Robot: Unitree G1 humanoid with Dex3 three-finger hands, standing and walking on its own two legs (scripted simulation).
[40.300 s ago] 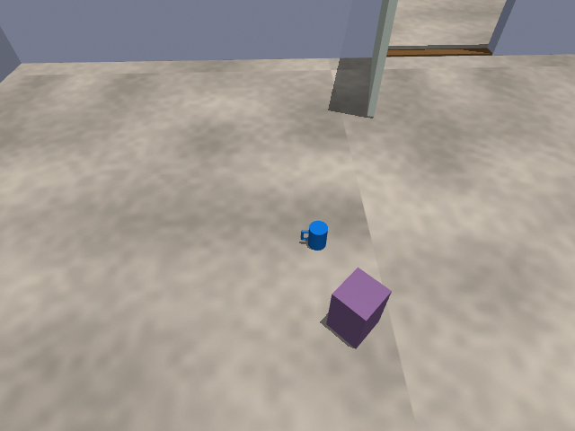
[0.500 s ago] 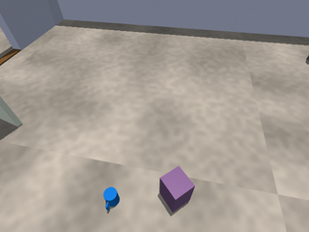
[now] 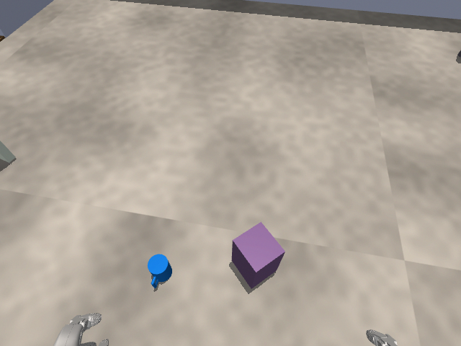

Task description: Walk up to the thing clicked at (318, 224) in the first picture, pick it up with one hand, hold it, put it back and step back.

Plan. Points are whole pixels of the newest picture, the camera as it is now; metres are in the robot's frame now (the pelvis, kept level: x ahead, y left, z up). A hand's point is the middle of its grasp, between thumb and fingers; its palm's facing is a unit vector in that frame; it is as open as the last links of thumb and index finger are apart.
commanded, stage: rise first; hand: left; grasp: from above
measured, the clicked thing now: (158, 272) +0.47 +0.30 -0.71
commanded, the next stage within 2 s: none
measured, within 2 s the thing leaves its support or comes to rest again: neither
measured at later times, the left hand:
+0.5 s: hand out of the picture +0.15 +0.27 -0.20, palm faces -0.10 -0.90 -0.42, open 14.0 cm
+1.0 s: hand out of the picture +0.13 +0.28 -0.23, palm faces -0.19 -0.85 -0.49, open 14.0 cm
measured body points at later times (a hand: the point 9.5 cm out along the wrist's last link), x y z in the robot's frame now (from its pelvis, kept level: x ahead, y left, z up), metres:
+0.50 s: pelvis +0.01 +0.02 -0.06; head +0.09 +0.03 +0.39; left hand +0.16 +0.31 -0.17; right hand +0.15 -0.25 -0.15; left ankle +0.01 +0.14 -0.73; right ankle +0.00 -0.13 -0.73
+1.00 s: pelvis -0.01 +0.02 -0.10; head +0.09 +0.03 +0.34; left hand +0.14 +0.32 -0.20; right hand +0.16 -0.23 -0.19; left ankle +0.01 +0.14 -0.73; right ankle +0.00 -0.13 -0.73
